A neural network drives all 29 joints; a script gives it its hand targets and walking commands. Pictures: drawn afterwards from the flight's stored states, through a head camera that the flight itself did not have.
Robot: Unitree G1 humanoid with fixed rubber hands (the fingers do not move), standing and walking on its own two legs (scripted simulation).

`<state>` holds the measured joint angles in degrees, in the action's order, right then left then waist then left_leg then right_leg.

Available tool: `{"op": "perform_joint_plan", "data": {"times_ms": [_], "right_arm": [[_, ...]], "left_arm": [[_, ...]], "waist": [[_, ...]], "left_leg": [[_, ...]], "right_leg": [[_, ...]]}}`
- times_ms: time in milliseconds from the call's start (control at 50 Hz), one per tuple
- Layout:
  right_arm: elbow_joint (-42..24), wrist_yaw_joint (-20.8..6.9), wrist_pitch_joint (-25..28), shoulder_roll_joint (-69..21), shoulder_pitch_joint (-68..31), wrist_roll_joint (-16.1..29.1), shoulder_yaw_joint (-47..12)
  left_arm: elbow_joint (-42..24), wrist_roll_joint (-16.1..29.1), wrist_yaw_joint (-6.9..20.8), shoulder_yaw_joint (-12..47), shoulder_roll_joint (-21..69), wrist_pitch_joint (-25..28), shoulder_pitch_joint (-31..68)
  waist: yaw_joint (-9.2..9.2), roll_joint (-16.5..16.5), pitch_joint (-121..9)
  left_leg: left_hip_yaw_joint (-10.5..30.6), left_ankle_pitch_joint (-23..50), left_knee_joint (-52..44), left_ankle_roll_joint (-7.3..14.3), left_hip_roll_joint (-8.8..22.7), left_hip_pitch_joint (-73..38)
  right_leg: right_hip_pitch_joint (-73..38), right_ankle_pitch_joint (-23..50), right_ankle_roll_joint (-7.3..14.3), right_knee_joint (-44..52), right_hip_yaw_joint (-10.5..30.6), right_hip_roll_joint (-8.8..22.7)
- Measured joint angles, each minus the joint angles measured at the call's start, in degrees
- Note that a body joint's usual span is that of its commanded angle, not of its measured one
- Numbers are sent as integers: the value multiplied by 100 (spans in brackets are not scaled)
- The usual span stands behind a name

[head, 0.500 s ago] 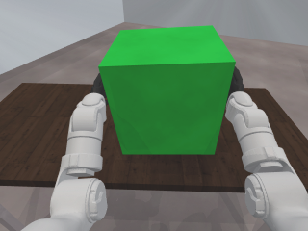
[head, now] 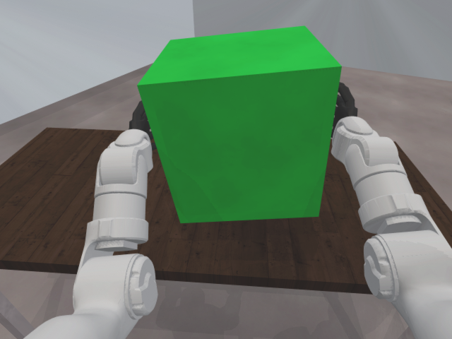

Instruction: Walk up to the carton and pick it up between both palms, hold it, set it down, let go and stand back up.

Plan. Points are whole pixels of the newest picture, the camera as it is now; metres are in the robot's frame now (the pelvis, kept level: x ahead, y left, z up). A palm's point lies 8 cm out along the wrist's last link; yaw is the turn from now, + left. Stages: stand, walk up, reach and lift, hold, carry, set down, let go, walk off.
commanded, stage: reach and lift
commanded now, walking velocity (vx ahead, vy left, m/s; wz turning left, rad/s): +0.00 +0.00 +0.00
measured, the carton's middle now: (242, 125) +0.42 -0.02 +0.24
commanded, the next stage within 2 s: hold in 0.38 s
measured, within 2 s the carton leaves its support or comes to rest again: neither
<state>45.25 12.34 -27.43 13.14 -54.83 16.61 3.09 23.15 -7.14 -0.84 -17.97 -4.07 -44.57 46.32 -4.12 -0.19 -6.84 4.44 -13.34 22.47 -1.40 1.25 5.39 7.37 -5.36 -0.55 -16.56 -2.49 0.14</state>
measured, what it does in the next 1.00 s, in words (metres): stands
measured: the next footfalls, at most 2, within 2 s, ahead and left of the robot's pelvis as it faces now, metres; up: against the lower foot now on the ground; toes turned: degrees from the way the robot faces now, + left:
none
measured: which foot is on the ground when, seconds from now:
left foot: down 0.00-1.00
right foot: down 0.00-1.00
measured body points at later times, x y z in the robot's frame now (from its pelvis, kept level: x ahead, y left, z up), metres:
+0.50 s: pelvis +0.00 +0.00 +0.00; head -0.08 +0.01 +0.44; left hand +0.39 +0.16 +0.26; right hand +0.39 -0.19 +0.28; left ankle -0.01 +0.13 -0.75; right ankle +0.04 -0.13 -0.75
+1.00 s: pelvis +0.00 -0.01 +0.00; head -0.10 -0.01 +0.44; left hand +0.37 +0.17 +0.29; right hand +0.39 -0.18 +0.31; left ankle -0.01 +0.13 -0.75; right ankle +0.04 -0.13 -0.75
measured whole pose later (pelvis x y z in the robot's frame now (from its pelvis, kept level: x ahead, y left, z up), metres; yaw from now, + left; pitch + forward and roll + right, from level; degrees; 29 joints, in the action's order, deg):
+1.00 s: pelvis +0.00 -0.01 +0.00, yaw +1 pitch -3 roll -1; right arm 49.8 15.5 -37.2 15.7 -64.6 20.7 -0.1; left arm 28.1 -7.9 1.4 -19.7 -7.3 -51.0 54.6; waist -2.2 -1.2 -10.9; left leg 6.6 -13.1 23.2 -2.3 1.4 7.2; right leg 8.5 -5.7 0.2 -17.2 -2.5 -0.8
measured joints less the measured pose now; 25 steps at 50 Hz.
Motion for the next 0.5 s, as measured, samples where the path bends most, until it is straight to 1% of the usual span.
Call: {"op": "perform_joint_plan", "data": {"times_ms": [160, 380, 440, 500], "right_arm": [[18, 117, -158, 4, -142, 36, -49], [98, 179, -323, 99, -303, 196, -134], [93, 189, -376, 175, -337, 316, -231], [-6, 216, -471, 305, -338, 543, -429]], "left_arm": [[235, 0, 79, -63, -118, -16, 224], [315, 34, 76, -33, -165, -124, 342], [244, 38, 61, 1, -159, -201, 342], [23, 44, 28, 55, -136, -358, 288]], "waist": [[-19, -52, -60], [-24, -68, -149], [9, -76, -176], [98, -92, -205]], "left_leg": [[67, 12, 3, -9, -7, 47], [81, -29, 68, -5, -1, 111], [62, -52, 99, -4, 11, 126], [19, -91, 143, -6, 40, 127]], "right_leg": [[11, 6, 8, 27, -34, -4], [28, 17, 0, 61, -4, -28], [38, 19, -2, 62, 27, -46], [44, 19, 2, 55, 82, -81]]}}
